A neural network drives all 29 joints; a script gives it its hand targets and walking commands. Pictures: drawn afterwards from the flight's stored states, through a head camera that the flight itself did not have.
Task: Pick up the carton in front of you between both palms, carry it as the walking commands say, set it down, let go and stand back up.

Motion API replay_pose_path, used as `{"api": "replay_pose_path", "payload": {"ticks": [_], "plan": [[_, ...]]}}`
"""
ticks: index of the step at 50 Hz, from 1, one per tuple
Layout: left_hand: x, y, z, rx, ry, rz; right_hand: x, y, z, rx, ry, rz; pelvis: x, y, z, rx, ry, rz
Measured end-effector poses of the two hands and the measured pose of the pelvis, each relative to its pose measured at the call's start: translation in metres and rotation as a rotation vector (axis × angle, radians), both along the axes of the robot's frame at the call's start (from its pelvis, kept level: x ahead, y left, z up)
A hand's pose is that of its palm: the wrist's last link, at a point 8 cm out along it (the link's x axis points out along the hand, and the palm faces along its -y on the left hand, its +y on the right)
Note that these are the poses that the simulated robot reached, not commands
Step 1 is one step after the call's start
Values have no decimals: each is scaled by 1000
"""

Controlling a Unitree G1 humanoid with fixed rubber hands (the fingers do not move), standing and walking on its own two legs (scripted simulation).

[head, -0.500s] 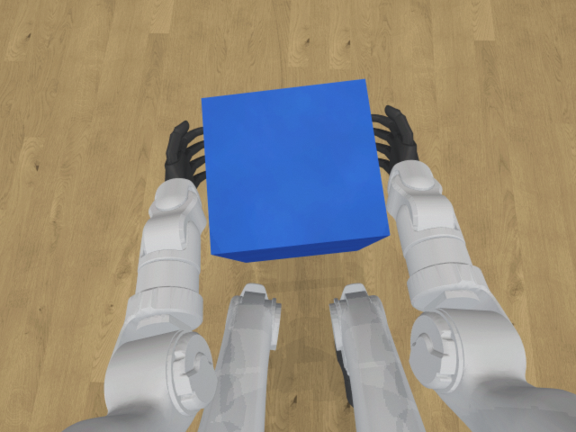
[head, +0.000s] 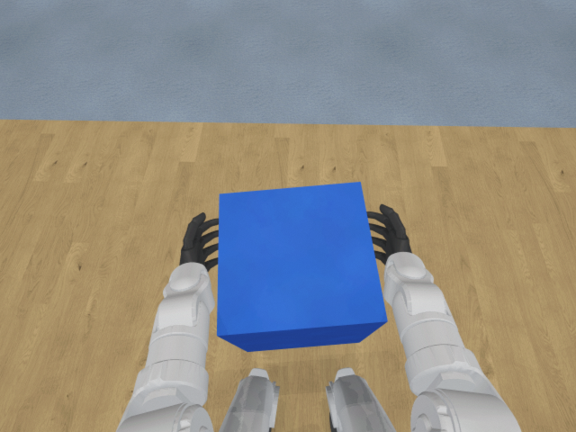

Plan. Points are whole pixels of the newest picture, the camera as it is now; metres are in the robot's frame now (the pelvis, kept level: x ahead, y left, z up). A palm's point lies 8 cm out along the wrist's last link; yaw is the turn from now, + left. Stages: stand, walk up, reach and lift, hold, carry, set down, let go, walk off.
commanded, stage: reach and lift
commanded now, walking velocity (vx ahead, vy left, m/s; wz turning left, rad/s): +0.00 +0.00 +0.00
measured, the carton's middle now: (297, 276) +0.36 +0.01 -0.11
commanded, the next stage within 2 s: hold in 1.60 s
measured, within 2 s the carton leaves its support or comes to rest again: neither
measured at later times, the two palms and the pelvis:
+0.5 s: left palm (161, 239) +0.33 +0.16 +0.11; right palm (442, 232) +0.33 -0.14 +0.11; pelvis +0.04 +0.00 +0.11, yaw +0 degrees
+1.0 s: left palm (150, 231) +0.32 +0.16 +0.14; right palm (458, 227) +0.32 -0.14 +0.14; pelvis +0.02 +0.01 +0.12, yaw +0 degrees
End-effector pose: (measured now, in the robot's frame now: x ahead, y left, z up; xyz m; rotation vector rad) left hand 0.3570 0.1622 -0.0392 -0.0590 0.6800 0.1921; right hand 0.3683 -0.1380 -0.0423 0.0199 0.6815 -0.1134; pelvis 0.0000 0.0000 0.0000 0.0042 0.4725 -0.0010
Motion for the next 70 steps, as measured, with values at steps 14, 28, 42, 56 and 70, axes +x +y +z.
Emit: {"api": "replay_pose_path", "payload": {"ticks": [14, 28, 42, 56, 70], "plan": [[-15, -3, 85, 6, -8, -24, -21, -4, 85, -6, -8, -17, 31, 2, 72, -3, -190, -2], [-29, -6, 166, 29, -30, -58, -39, -6, 167, -26, -30, -16, 44, 4, 112, -4, -439, 0], [-36, -7, 178, 41, 10, -76, -50, -7, 179, -40, 11, -10, 25, 5, 114, -5, -527, -2], [-31, -7, 187, 47, -6, -77, -43, -7, 187, -44, -5, -6, 29, 5, 117, -4, -533, -2], [-28, -7, 192, 64, 0, -88, -40, -7, 193, -60, 2, 8, 41, 4, 120, -4, -543, 1]]}}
